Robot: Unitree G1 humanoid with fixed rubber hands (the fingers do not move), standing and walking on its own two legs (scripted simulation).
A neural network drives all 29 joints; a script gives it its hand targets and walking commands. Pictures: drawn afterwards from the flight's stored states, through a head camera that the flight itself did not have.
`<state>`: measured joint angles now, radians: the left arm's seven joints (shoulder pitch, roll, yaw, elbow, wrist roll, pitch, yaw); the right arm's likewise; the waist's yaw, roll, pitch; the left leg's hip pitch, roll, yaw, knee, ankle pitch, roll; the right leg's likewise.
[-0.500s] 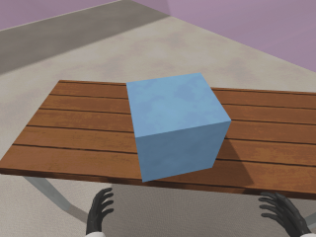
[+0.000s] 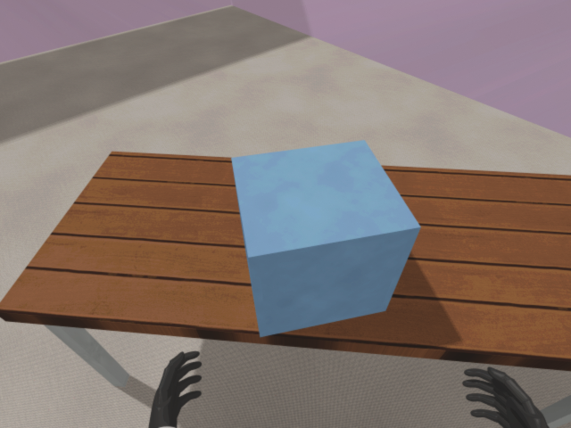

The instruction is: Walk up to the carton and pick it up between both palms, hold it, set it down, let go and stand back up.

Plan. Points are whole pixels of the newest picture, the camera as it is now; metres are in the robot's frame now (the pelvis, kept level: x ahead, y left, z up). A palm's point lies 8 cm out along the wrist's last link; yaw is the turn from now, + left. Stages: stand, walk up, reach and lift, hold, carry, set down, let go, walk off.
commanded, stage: set down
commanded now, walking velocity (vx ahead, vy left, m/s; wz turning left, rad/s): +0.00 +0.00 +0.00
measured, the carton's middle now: (312, 238) +0.49 +0.01 -0.06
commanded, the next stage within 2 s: let go in 1.00 s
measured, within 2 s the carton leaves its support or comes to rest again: neither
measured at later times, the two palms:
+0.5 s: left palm (156, 422) +0.15 +0.21 -0.06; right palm out of the picture +0.17 -0.24 -0.07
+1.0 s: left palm (149, 423) +0.15 +0.23 -0.06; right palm out of the picture +0.16 -0.22 -0.08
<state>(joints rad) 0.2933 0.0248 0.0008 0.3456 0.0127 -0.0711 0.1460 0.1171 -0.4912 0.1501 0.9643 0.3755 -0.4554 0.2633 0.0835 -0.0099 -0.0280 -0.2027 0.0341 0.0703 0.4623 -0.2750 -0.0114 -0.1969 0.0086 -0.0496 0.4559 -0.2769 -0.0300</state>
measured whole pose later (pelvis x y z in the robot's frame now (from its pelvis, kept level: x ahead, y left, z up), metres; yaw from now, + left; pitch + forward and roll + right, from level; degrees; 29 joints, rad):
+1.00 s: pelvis +0.00 +0.01 +0.00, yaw +0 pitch -1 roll -1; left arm 0.25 0.14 0.01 0.36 0.03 0.13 0.02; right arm 0.16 -0.28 0.11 0.82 0.09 -0.31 0.04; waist 0.06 -0.01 0.05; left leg -0.14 0.03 0.07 0.42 -0.26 0.00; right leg -0.11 0.01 -0.05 0.37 -0.24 -0.01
